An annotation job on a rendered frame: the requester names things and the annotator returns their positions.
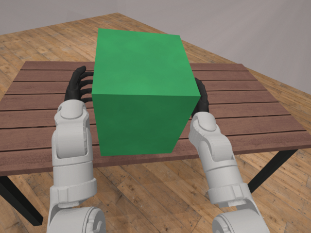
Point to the robot left forearm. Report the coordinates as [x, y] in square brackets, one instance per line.
[72, 155]

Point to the robot left hand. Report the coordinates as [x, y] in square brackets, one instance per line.
[73, 91]

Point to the table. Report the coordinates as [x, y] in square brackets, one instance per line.
[245, 111]

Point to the carton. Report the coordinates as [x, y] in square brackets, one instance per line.
[143, 92]

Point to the robot left upper arm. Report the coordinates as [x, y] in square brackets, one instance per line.
[78, 220]

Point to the robot right forearm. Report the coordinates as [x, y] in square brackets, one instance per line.
[226, 187]

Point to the robot right upper arm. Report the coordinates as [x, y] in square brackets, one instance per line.
[240, 221]

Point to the robot right hand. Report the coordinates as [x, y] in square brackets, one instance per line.
[202, 105]

